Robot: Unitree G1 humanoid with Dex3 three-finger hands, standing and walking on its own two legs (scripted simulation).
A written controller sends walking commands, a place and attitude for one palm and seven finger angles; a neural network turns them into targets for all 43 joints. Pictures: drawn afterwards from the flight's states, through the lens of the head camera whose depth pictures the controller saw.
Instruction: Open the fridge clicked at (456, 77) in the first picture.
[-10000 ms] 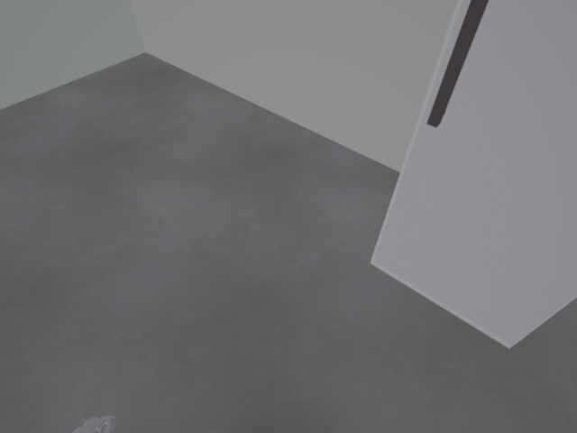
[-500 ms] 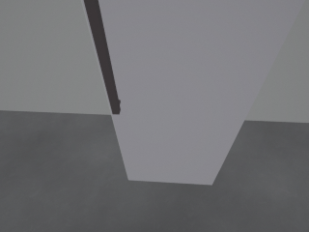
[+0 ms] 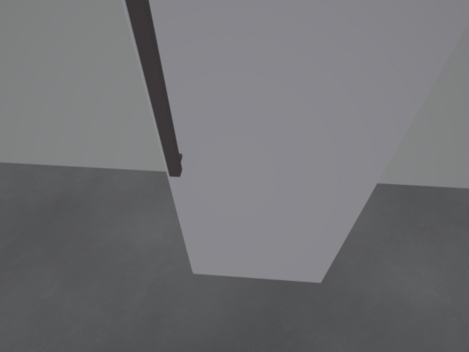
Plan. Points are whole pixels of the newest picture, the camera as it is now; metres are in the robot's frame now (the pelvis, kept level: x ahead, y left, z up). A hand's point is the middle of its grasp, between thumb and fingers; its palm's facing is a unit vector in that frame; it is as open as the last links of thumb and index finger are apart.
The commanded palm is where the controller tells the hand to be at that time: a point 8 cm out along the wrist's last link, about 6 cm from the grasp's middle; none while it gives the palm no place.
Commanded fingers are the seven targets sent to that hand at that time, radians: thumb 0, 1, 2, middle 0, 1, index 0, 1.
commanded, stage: come to a stop and stand still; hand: left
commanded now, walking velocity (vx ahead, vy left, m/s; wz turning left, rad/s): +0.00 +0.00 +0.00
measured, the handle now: (162, 94) +0.51 +0.16 +0.19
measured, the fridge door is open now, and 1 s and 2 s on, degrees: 0 0 0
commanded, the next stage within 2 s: look again from close up in 0.12 s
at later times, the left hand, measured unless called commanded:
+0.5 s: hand out of the picture +0.04 +0.19 -0.17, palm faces +0.02 -0.97 -0.22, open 7.4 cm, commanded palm none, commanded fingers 0.00 0.90 0.90 -0.20 -0.30 -0.20 -0.30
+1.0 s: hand out of the picture +0.05 +0.19 -0.17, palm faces +0.01 -0.98 -0.21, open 7.4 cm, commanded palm none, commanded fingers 0.00 0.90 0.90 -0.20 -0.30 -0.20 -0.30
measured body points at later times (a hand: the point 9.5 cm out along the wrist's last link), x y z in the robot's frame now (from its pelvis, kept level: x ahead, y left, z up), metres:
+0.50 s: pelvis +0.01 +0.00 +0.00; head +0.02 +0.00 +0.45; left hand +0.04 +0.24 -0.15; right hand +0.02 -0.24 -0.16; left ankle -0.03 +0.11 -0.74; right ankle +0.07 -0.11 -0.74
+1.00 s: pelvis +0.02 +0.00 +0.00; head +0.03 +0.00 +0.45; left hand +0.05 +0.24 -0.15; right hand +0.02 -0.23 -0.16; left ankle -0.03 +0.11 -0.74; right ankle +0.07 -0.11 -0.74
